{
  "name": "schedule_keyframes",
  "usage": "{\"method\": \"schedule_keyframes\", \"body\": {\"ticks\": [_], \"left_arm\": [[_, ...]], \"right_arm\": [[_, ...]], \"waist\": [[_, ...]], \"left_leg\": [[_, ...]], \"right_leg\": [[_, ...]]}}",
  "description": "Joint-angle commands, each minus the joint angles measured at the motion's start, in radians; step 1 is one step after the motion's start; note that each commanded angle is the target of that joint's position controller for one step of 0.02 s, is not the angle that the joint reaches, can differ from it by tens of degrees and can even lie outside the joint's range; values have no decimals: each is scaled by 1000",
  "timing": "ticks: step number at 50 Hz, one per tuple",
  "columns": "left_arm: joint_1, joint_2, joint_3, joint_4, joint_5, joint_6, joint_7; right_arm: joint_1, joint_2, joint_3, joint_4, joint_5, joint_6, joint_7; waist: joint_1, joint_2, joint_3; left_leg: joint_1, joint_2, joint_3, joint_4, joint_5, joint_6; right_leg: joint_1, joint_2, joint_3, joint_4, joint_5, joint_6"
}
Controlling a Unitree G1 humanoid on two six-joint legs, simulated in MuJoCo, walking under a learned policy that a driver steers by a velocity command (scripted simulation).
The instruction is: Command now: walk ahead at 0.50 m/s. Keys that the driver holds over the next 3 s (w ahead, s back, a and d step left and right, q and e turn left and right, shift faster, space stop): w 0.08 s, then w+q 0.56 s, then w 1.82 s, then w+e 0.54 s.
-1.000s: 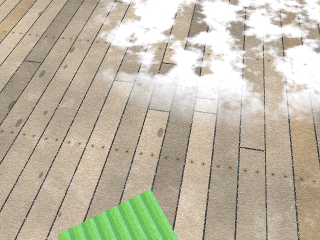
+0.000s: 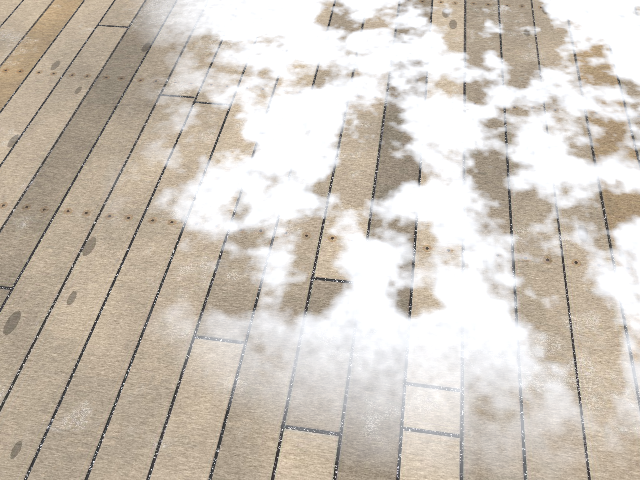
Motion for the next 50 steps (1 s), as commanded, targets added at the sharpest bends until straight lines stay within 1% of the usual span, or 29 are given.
{"method": "schedule_keyframes", "body": {"ticks": [1,2,3,4,5,7,8,10,12,14,16,21,22,24,25,26,27,28,29,30,31,32,33,35,38,42,46,49,50], "left_arm": [[416,222,61,68,-7,4,6],[326,175,47,48,-5,-1,10],[251,150,38,28,4,-4,11],[198,117,28,20,15,-5,8],[182,97,20,20,27,-10,7],[183,86,19,34,24,-16,8],[190,122,27,43,26,-21,14],[220,136,33,59,26,-25,25],[230,135,31,64,29,-22,36],[216,142,30,59,26,-22,41],[255,136,27,72,22,-20,48],[338,160,34,104,10,15,52],[333,167,37,102,5,24,54],[307,197,45,85,3,40,65],[292,210,49,76,4,50,72],[271,213,49,64,2,57,77],[269,204,42,42,9,50,79],[337,55,-6,-17,28,14,60],[280,127,7,-21,4,-36,37],[185,161,20,-54,-34,-58,23],[152,147,17,-52,-20,-67,26],[149,138,26,-43,4,-58,37],[186,145,32,-40,3,-43,41],[219,131,34,-33,11,-12,40],[145,93,23,-59,23,1,46],[-1,79,8,-93,9,-12,33],[-51,109,9,-117,-2,-21,14],[-6,141,19,-118,0,-32,4],[80,158,31,-95,2,-34,6]], "right_arm": [[47,-70,6,-71,9,-52,11],[-48,-125,-9,-100,35,-68,15],[-101,-122,-8,-110,34,-73,9],[-133,-117,-15,-112,16,-68,3],[-109,-104,-18,-107,12,-58,2],[-80,-64,-16,-95,17,-28,2],[-90,-48,-13,-102,21,-18,1],[-140,-51,-15,-122,14,-10,1],[-168,-55,-22,-129,12,-9,4],[-217,-37,-13,-149,9,-14,17],[-302,-28,-7,-178,8,-17,26],[-418,-8,7,-255,10,-15,59],[-425,-15,5,-268,12,-14,66],[-377,-49,-12,-282,11,-11,78],[-293,-79,-28,-270,12,-8,80],[-144,-127,-56,-237,15,-7,74],[21,-208,-90,-204,12,1,54],[32,-305,-109,-217,16,2,40],[67,-239,-81,-226,3,-3,39],[29,-184,-65,-221,-5,-9,37],[-32,-151,-55,-232,6,-18,41],[-113,-110,-42,-246,7,-16,41],[-162,-100,-36,-267,-5,-18,38],[-178,-88,-31,-276,-7,-23,32],[-127,-131,-40,-255,-8,-28,12],[-61,-137,-39,-225,1,-26,5],[-20,-142,-39,-196,5,-20,6],[-19,-149,-43,-182,5,-8,0],[-39,-148,-41,-187,6,-3,-1]], "waist": [[165,-237,-346],[157,-185,-207],[131,-103,-140],[106,-59,-75],[74,-90,-66],[48,-79,-53],[41,-93,-33],[51,-65,1],[57,-42,6],[66,-65,26],[100,-49,47],[137,-47,83],[129,-52,78],[80,-91,25],[29,-109,-27],[-53,-98,-105],[-124,-16,-203],[-32,243,-302],[-71,129,-420],[-76,97,-290],[-41,12,-166],[14,-37,-109],[59,22,-85],[81,41,-69],[61,36,-40],[-11,64,-11],[-27,79,17],[13,102,14],[65,99,-24]], "left_leg": [[-691,-44,-130,718,-121,35],[-764,10,-121,741,-39,58],[-735,65,-95,704,59,65],[-692,96,-86,639,125,64],[-620,121,-99,603,161,64],[-577,138,-103,553,196,60],[-592,137,-110,526,221,51],[-662,128,-135,438,310,35],[-698,107,-149,362,429,32],[-654,102,-108,232,532,29],[-630,86,-53,144,597,34],[-702,61,5,26,504,67],[-688,48,26,20,452,78],[-577,-11,86,28,343,112],[-469,-48,108,35,298,135],[-265,-85,109,-22,339,170],[51,9,-76,-58,343,230],[398,289,-677,-152,239,444],[485,333,-878,-268,195,457],[402,291,-678,-270,220,386],[209,230,-501,-256,411,329],[75,182,-406,-290,398,289],[-55,177,-380,-323,446,302],[-176,149,-314,-357,529,308],[-217,128,-230,-389,556,291],[-211,95,-173,-385,441,232],[-93,171,-227,-336,397,229],[-10,209,-259,-263,491,193],[-9,183,-237,-178,622,172]], "right_leg": [[869,-354,746,-251,-325,-254],[753,-324,602,-262,-302,-205],[621,-288,489,-280,-213,-179],[493,-252,405,-312,-117,-163],[421,-237,336,-325,7,-151],[357,-217,261,-390,-12,-148],[331,-237,236,-413,6,-161],[349,-235,165,-433,78,-156],[381,-218,95,-444,105,-133],[356,-197,5,-453,148,-112],[370,-180,-49,-465,142,-90],[589,-244,-108,-378,309,-76],[618,-253,-118,-342,398,-70],[648,-263,-146,-209,755,-50],[643,-260,-157,-84,900,-39],[579,-231,-178,109,911,-13],[343,-193,-178,398,645,27],[-128,47,-123,810,-226,104],[-258,62,123,897,-471,69],[-347,-2,136,891,-404,43],[-298,-54,126,783,-332,33],[-253,-88,105,684,-269,36],[-167,-114,110,631,-235,51],[-88,-126,92,567,-210,86],[-112,-119,70,379,-46,120],[-47,-66,45,85,200,115],[-74,-54,66,-8,163,81],[-24,-37,54,-50,51,33],[86,-15,34,-78,42,10]]}}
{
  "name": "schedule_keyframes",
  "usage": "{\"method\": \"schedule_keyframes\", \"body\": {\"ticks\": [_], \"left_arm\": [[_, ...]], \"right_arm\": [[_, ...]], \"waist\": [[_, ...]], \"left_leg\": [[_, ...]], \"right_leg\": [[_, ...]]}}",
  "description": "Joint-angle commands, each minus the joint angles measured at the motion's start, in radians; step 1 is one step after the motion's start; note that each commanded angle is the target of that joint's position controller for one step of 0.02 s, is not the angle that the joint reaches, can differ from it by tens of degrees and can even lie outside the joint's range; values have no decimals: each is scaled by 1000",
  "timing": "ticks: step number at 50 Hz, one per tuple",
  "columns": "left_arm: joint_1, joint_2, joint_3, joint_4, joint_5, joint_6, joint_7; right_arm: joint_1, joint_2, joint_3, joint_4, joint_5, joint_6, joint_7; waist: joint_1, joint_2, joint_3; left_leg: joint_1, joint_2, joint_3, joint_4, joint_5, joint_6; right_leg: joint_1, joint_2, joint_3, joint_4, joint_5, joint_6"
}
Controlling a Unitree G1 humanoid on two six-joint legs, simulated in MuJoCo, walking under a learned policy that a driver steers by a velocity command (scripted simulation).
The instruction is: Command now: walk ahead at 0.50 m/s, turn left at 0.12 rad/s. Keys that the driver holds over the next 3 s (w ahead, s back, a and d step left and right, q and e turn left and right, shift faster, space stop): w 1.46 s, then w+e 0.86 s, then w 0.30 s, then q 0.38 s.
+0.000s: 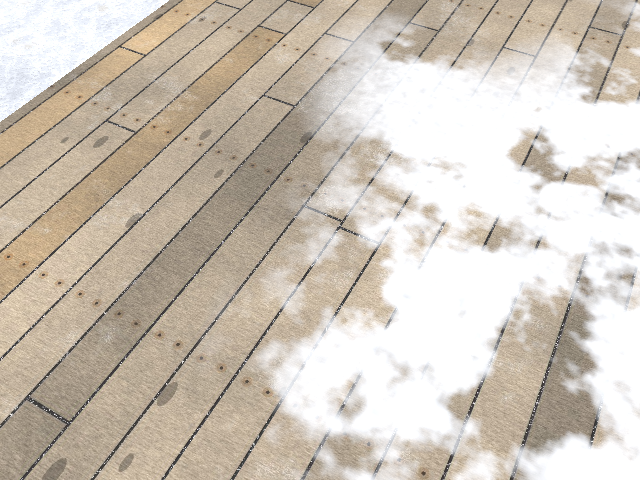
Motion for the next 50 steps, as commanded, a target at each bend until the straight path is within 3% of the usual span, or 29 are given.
{"method": "schedule_keyframes", "body": {"ticks": [1,2,3,4,5,6,8,10,14,18,23,25,26,27,28,29,30,31,32,33,34,36,37,38,41,42,43,47,50], "left_arm": [[173,186,64,-8,9,-23,4],[324,262,81,11,21,-24,6],[392,286,91,50,10,-12,-5],[364,189,64,36,-10,-12,-7],[286,148,50,17,-6,-8,-3],[224,137,42,2,8,-2,-2],[173,107,30,-5,24,-3,-1],[177,115,31,7,17,-6,1],[214,157,43,28,8,0,17],[273,158,43,58,-6,10,25],[342,169,47,98,-13,35,29],[331,182,52,103,-12,44,33],[311,196,56,101,-15,48,36],[291,188,53,97,-14,54,38],[287,160,40,82,-5,57,41],[380,60,9,51,12,39,35],[402,51,0,67,-1,13,26],[310,152,27,49,-30,-3,18],[227,160,29,25,-37,-11,16],[191,146,30,20,-24,-10,21],[195,139,36,22,-10,1,25],[239,93,30,32,-7,24,25],[226,88,32,34,-3,37,31],[216,73,28,21,-3,42,31],[107,74,27,-10,7,37,28],[78,82,33,-14,10,40,27],[57,50,20,-26,3,35,21],[-90,53,11,-70,-5,22,2],[-125,72,14,-97,-7,17,-13]], "right_arm": [[-17,-118,-22,-46,-4,1,-6],[43,-60,1,-68,-23,-2,-8],[147,-9,15,-67,1,-22,-2],[69,-116,-5,-61,15,-33,1],[-35,-145,-12,-88,23,-39,2],[-88,-132,-10,-99,11,-39,0],[-86,-108,-14,-104,-3,-34,0],[-66,-77,-10,-98,-1,-21,-2],[-158,-55,-2,-127,-13,-17,-3],[-294,-32,11,-155,-4,-28,11],[-403,-42,14,-202,5,-40,38],[-387,-63,7,-205,4,-43,47],[-327,-85,-3,-192,2,-46,47],[-196,-122,-24,-151,-2,-46,43],[-27,-173,-46,-104,-9,-44,33],[96,-279,-69,-85,-29,-37,24],[122,-235,-56,-70,-9,-32,28],[58,-169,-34,-76,-2,-31,26],[-14,-137,-24,-89,-3,-30,22],[-77,-113,-15,-94,-12,-31,25],[-115,-88,-7,-99,-22,-35,28],[-136,-89,-8,-90,-22,-44,32],[-130,-74,-6,-82,-20,-50,32],[-127,-119,-14,-73,-20,-53,28],[-82,-128,-18,-45,-15,-50,14],[-62,-103,-10,-36,-14,-47,10],[-58,-147,-18,-31,-14,-45,8],[28,-156,-22,16,2,-33,2],[48,-165,-28,40,4,-18,-3]], "waist": [[135,98,-105],[157,-60,-272],[124,-339,-341],[158,-192,-249],[159,-102,-128],[139,-28,-60],[89,-48,-20],[70,-68,-17],[83,-22,5],[132,-28,41],[152,-35,74],[123,-49,55],[85,-71,23],[13,-63,-58],[-56,-35,-181],[-41,183,-338],[-42,316,-430],[-49,220,-272],[-30,163,-157],[3,97,-78],[38,100,-38],[81,124,-30],[82,94,-17],[97,133,-6],[66,84,27],[54,64,23],[53,116,33],[-7,79,73],[-2,90,74]], "left_leg": [[-73,203,-81,221,609,115],[-284,101,-11,552,355,67],[-615,-28,5,823,-188,17],[-741,34,-71,929,-187,29],[-784,84,-42,929,-86,41],[-757,127,-10,893,-6,41],[-667,182,-8,792,78,31],[-631,194,10,724,100,16],[-686,204,30,520,278,-25],[-614,162,80,282,455,-30],[-635,135,79,164,411,6],[-596,118,90,141,328,34],[-498,95,106,127,309,53],[-316,65,133,101,333,79],[-32,123,77,148,363,120],[377,386,-323,151,313,256],[465,485,-656,-13,160,346],[357,437,-539,-39,66,289],[207,394,-395,-60,97,247],[57,354,-300,-98,171,228],[-52,323,-239,-135,237,217],[-150,306,-174,-185,315,229],[-168,273,-125,-206,326,213],[-187,298,-112,-222,358,234],[-170,268,-37,-242,399,216],[-128,239,-11,-243,413,190],[-151,264,2,-243,425,199],[-80,272,28,-228,374,180],[35,326,5,-171,428,170]], "right_leg": [[320,-9,5,-14,-31,-78],[638,-204,255,8,-38,-171],[866,-344,694,-165,-315,-299],[824,-327,706,-215,-519,-261],[701,-296,568,-227,-498,-218],[574,-259,464,-247,-387,-206],[434,-210,346,-285,-198,-205],[381,-191,278,-329,-138,-217],[397,-176,164,-370,15,-217],[393,-127,59,-372,41,-179],[544,-197,79,-312,84,-169],[605,-218,81,-255,216,-162],[607,-214,69,-189,360,-145],[585,-172,30,-49,490,-117],[443,-123,-6,166,406,-82],[55,14,-50,559,-16,-18],[-146,101,63,759,-579,-2],[-252,30,104,836,-550,-17],[-265,-21,73,806,-456,-29],[-226,-60,53,739,-379,-27],[-166,-88,58,681,-327,-23],[-85,-106,57,621,-294,-8],[-86,-107,49,606,-259,-10],[-107,-109,48,560,-221,4],[-147,-108,38,369,-52,26],[-170,-89,27,345,14,20],[-142,-94,28,259,49,21],[-109,-51,-6,91,112,16],[-127,-40,5,39,23,-17]]}}
Over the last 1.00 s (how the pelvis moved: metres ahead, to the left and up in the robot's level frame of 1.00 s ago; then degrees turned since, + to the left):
0.57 0.06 0.01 20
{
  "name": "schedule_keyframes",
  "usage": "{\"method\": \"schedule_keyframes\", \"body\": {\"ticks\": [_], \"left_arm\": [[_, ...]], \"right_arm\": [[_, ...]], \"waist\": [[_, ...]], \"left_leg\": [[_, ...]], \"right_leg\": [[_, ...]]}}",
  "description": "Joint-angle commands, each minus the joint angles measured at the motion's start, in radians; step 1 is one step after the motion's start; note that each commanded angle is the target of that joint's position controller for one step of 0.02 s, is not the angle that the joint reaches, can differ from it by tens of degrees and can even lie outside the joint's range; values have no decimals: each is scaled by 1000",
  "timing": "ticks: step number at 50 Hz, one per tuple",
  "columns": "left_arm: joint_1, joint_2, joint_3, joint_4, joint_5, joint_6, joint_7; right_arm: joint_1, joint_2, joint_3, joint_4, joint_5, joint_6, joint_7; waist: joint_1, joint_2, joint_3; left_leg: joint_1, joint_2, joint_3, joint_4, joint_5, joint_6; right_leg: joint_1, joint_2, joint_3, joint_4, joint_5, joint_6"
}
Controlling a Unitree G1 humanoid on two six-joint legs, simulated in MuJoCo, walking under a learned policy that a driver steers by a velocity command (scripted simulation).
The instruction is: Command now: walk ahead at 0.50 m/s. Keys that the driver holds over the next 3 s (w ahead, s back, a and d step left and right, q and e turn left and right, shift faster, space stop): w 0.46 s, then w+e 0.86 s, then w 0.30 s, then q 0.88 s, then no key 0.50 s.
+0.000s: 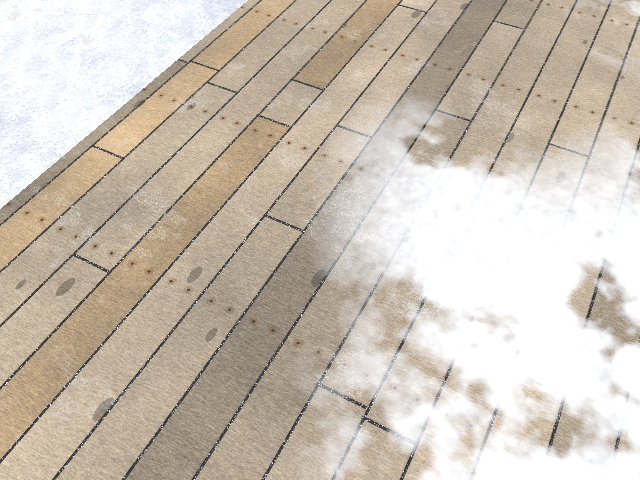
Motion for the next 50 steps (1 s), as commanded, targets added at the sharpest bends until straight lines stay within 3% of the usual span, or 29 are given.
{"method": "schedule_keyframes", "body": {"ticks": [1,3,4,5,6,7,8,9,10,11,13,14,16,21,26,29,30,31,32,33,34,35,36,37,39,43,44,47,50], "left_arm": [[-96,91,18,-93,-4,-21,-15],[32,133,39,-60,-1,-26,-14],[190,179,65,-9,2,-25,-7],[368,259,86,23,13,-22,4],[397,306,94,45,9,-17,-4],[376,203,66,30,-3,-18,-4],[300,166,54,16,0,-21,1],[231,153,48,1,8,-21,3],[187,131,42,-5,18,-22,2],[168,118,37,-6,29,-27,3],[166,107,36,4,23,-34,0],[171,131,41,12,19,-37,3],[199,148,47,28,15,-37,12],[262,162,50,61,4,-24,28],[353,170,54,112,-9,-2,32],[324,196,65,112,-14,12,40],[301,191,63,106,-14,15,41],[299,155,50,95,-5,16,41],[361,65,23,66,8,6,38],[418,22,8,71,-6,-11,37],[353,135,39,65,-32,-19,35],[277,153,45,40,-42,-20,36],[232,141,47,35,-24,-17,40],[244,124,53,28,-23,-6,42],[264,89,54,35,-25,26,42],[211,72,58,-3,-11,51,41],[190,59,52,-18,-11,49,34],[89,47,43,-46,-8,37,11],[-5,40,35,-93,-8,40,-8]], "right_arm": [[21,-180,-43,-18,6,6,-10],[-16,-190,-46,-20,8,18,-14],[-15,-165,-36,-23,3,24,-17],[8,-116,-13,-50,-22,24,-19],[136,3,19,-49,-14,0,-6],[60,-114,-6,-39,8,-22,1],[-40,-156,-18,-70,29,-36,5],[-93,-147,-16,-79,25,-40,-1],[-116,-137,-20,-83,9,-37,-5],[-93,-124,-22,-79,4,-28,-5],[-74,-90,-19,-69,2,-5,-8],[-89,-77,-16,-76,0,3,-9],[-156,-79,-15,-98,-11,6,-10],[-312,-52,-2,-131,-7,-7,5],[-442,-62,1,-183,2,-19,28],[-375,-109,-15,-173,2,-35,35],[-278,-137,-31,-146,-1,-38,31],[-110,-191,-56,-100,-11,-41,21],[33,-280,-79,-79,-32,-38,12],[72,-260,-73,-63,-18,-27,14],[26,-179,-48,-72,-12,-25,12],[-46,-141,-37,-85,-12,-25,7],[-102,-116,-28,-88,-22,-28,10],[-152,-103,-26,-83,-28,-32,9],[-208,-69,-21,-81,-29,-39,10],[-188,-117,-39,-56,-35,-46,-6],[-185,-137,-43,-51,-34,-46,-9],[-166,-151,-48,-45,-27,-36,-19],[-114,-181,-58,-31,-15,-22,-23]], "waist": [[25,105,57],[103,128,-18],[169,110,-120],[216,-30,-276],[142,-301,-382],[185,-177,-334],[179,-121,-195],[152,-32,-124],[125,-6,-66],[91,-33,-63],[68,-20,-47],[62,-37,-26],[74,-13,3],[124,-12,39],[155,-13,73],[94,-47,37],[38,-43,-18],[-32,-22,-141],[-44,140,-308],[-33,351,-426],[-43,247,-307],[-29,204,-184],[-8,135,-99],[38,183,-75],[72,165,-19],[84,96,16],[85,116,26],[50,88,49],[16,73,69]], "left_leg": [[28,319,-132,-1,380,142],[39,293,-102,144,628,103],[-26,236,-60,332,685,73],[-241,168,-10,664,389,33],[-625,-17,-62,968,-272,-20],[-742,35,-178,1080,-311,-5],[-802,83,-157,1086,-219,13],[-771,135,-131,1045,-126,14],[-735,165,-125,987,-68,9],[-672,189,-135,957,-34,5],[-630,203,-129,897,-9,-4],[-644,209,-123,855,13,-16],[-700,214,-117,744,108,-40],[-656,172,-67,448,363,-50],[-660,136,-78,307,326,-31],[-531,106,-74,255,232,-3],[-385,80,-48,227,220,17],[-119,115,-71,266,242,52],[279,357,-371,289,193,156],[411,490,-717,143,15,240],[310,455,-653,101,-102,197],[176,429,-514,77,-95,160],[29,380,-388,48,33,130],[-61,372,-346,5,25,145],[-187,332,-235,-69,55,131],[-176,332,-89,-112,185,144],[-177,348,-57,-114,221,149],[-157,310,60,-113,268,121],[-67,343,92,-100,273,116]], "right_leg": [[-4,17,-5,-51,-84,-35],[192,67,-51,-87,-121,-70],[422,79,-62,-79,-103,-99],[732,-116,165,-47,-72,-165],[1019,-296,646,-193,-321,-321],[991,-273,676,-259,-465,-289],[867,-245,533,-276,-435,-246],[730,-212,431,-298,-336,-228],[611,-187,363,-329,-248,-226],[548,-172,317,-347,-166,-227],[480,-145,247,-407,-152,-231],[455,-154,224,-426,-119,-243],[467,-144,170,-448,-61,-243],[477,-84,37,-461,-40,-192],[608,-141,81,-394,-44,-185],[648,-165,125,-297,67,-158],[630,-130,102,-192,196,-136],[527,-69,65,11,187,-104],[189,55,-10,381,-104,-37],[-30,140,41,625,-641,-11],[-116,76,116,725,-620,-21],[-149,29,87,732,-538,-32],[-100,-8,80,677,-471,-36],[-64,-37,79,639,-414,-33],[13,-59,78,601,-370,-29],[-60,-64,88,487,-219,-6],[-66,-68,84,419,-167,-1],[-24,-48,17,241,-43,-6],[-33,-34,-24,144,-43,-24]]}}
Over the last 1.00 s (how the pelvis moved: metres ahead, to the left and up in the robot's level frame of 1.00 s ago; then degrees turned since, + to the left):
0.55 0.01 0.01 0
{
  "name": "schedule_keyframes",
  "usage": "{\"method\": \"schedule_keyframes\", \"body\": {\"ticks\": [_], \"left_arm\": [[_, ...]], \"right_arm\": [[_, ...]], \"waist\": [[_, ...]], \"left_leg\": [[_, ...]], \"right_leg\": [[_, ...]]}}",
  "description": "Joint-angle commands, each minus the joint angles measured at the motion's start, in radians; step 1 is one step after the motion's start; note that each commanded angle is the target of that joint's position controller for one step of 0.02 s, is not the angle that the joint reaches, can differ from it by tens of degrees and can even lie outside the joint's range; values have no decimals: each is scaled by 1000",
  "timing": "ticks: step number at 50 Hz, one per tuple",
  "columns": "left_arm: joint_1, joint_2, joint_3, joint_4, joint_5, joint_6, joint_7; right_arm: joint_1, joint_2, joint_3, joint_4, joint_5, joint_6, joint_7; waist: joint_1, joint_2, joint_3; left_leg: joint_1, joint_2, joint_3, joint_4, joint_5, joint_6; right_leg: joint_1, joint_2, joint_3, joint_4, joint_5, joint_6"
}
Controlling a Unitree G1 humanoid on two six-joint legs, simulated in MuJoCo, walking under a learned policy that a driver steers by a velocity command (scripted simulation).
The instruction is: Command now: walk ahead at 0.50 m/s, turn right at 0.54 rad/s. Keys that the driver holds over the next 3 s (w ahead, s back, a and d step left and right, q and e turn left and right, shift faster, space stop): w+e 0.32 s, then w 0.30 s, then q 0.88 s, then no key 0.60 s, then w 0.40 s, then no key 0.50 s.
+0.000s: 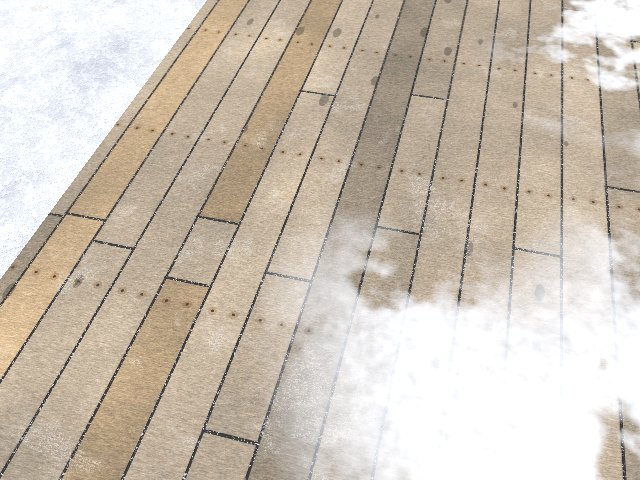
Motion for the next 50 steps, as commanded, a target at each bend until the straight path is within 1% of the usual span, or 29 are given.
{"method": "schedule_keyframes", "body": {"ticks": [1,3,5,6,7,8,9,10,11,12,14,19,21,23,26,29,31,32,33,34,35,36,37,38,40,42,45,48,50], "left_arm": [[-104,29,-4,-98,0,-6,-21],[-115,45,1,-120,2,-6,-30],[-47,89,23,-120,1,-1,-32],[85,123,47,-88,-3,0,-30],[263,195,85,-38,-7,6,-15],[315,322,114,-24,-15,10,4],[305,313,96,-67,-6,-10,-5],[289,229,69,-66,3,-26,-14],[247,198,60,-66,4,-38,-13],[171,157,46,-79,3,-41,-11],[91,126,33,-110,19,-43,-2],[147,150,37,-94,10,-52,29],[183,129,28,-77,11,-51,34],[196,149,31,-63,8,-52,34],[263,134,28,-26,5,-51,33],[274,155,34,-8,7,-39,40],[257,161,37,-3,6,-30,43],[231,164,36,-8,10,-24,45],[221,150,27,-18,17,-20,47],[262,103,8,-40,42,-22,51],[413,27,-12,-16,27,-35,42],[382,126,1,-12,22,-48,37],[249,151,8,-46,6,-51,35],[145,140,7,-66,22,-49,40],[132,127,10,-95,36,-36,53],[157,96,7,-94,27,-24,61],[129,85,4,-107,29,-4,75],[67,87,7,-112,24,10,76],[13,85,6,-127,22,15,73]], "right_arm": [[-24,-185,-41,-55,15,0,-7],[-21,-199,-48,-51,28,16,-6],[-41,-224,-56,-59,39,32,-8],[-65,-229,-56,-66,43,41,-8],[-56,-205,-45,-72,34,42,-10],[10,-84,-8,-121,-15,28,-4],[-5,-65,11,-147,3,-16,8],[-136,-147,-9,-172,51,-44,20],[-167,-142,-7,-180,57,-61,21],[-166,-137,-10,-161,29,-63,10],[-128,-152,-22,-154,9,-42,8],[-212,-97,-8,-177,-5,-10,9],[-259,-78,-3,-184,-2,-9,15],[-320,-63,12,-204,8,-16,27],[-396,-87,10,-228,14,-27,42],[-389,-106,10,-239,15,-36,55],[-325,-129,1,-226,15,-40,59],[-247,-150,-11,-201,9,-43,56],[-113,-188,-27,-164,-7,-44,53],[20,-247,-34,-146,-26,-45,53],[65,-266,-41,-115,-11,-31,58],[38,-191,-18,-127,28,-22,67],[-38,-153,-7,-150,28,-14,62],[-103,-127,7,-160,13,-5,60],[-122,-148,1,-160,4,-4,47],[-118,-162,-6,-155,3,5,39],[-114,-219,-28,-163,9,25,23],[-125,-212,-32,-172,29,59,5],[-119,-210,-33,-177,31,76,-3]], "waist": [[1,63,69],[13,90,71],[68,117,9],[149,101,-59],[228,54,-153],[165,-210,-219],[145,-205,-383],[190,-81,-289],[166,-53,-189],[122,25,-120],[56,-22,-92],[71,-16,-36],[96,-14,-39],[121,-68,5],[159,-38,35],[145,-62,42],[107,-77,22],[59,-74,-23],[-1,-52,-131],[-17,88,-293],[35,399,-417],[11,248,-398],[3,163,-262],[14,30,-146],[58,81,-113],[86,104,-128],[91,116,-165],[76,122,-153],[58,136,-125]], "left_leg": [[-18,305,-68,-97,270,148],[50,313,-37,-27,402,116],[77,307,-6,132,738,93],[46,278,24,313,843,70],[-100,235,40,566,739,28],[-516,107,27,948,33,-40],[-729,-32,-225,1142,-381,-48],[-842,20,-298,1177,-305,-17],[-859,63,-291,1116,-212,9],[-793,106,-294,1030,-137,14],[-650,140,-309,920,-72,-5],[-644,116,-274,626,145,-64],[-632,92,-267,512,286,-61],[-589,82,-255,388,373,-56],[-610,61,-250,310,382,-32],[-643,60,-258,271,289,6],[-565,43,-240,255,209,36],[-457,2,-198,226,213,60],[-250,15,-203,240,323,96],[59,197,-424,306,592,178],[344,402,-836,215,661,380],[319,376,-893,152,542,357],[203,331,-734,161,541,308],[40,270,-608,130,628,256],[-102,249,-559,125,802,282],[-143,205,-504,109,794,263],[-185,214,-512,97,789,279],[-255,154,-492,86,521,221],[-285,140,-529,77,323,204]], "right_leg": [[10,1,-31,-77,1,-20],[27,30,-65,-121,-70,-49],[160,101,-128,-120,-172,-86],[331,153,-158,-169,-156,-117],[612,181,-119,-205,-116,-156],[938,-70,337,-252,-174,-296],[1083,-211,813,-455,-390,-425],[1040,-200,725,-512,-366,-356],[922,-166,589,-500,-296,-316],[774,-118,469,-500,-198,-275],[586,-76,373,-528,-38,-270],[495,-21,223,-571,100,-245],[519,10,180,-581,45,-206],[484,-1,165,-584,16,-199],[565,-24,185,-566,-13,-187],[679,-95,223,-504,74,-187],[720,-102,225,-443,206,-161],[733,-63,181,-340,417,-136],[691,-2,128,-155,515,-98],[492,84,94,145,226,-48],[165,255,50,524,-527,43],[79,201,142,610,-594,42],[31,152,118,609,-537,45],[45,117,76,532,-478,44],[120,80,79,430,-428,62],[163,85,73,307,-425,71],[190,106,61,177,-361,94],[239,132,58,62,-236,107],[250,142,70,-5,-204,109]]}}
Over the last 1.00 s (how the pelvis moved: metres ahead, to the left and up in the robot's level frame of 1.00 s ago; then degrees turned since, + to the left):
0.55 -0.01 0.00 -14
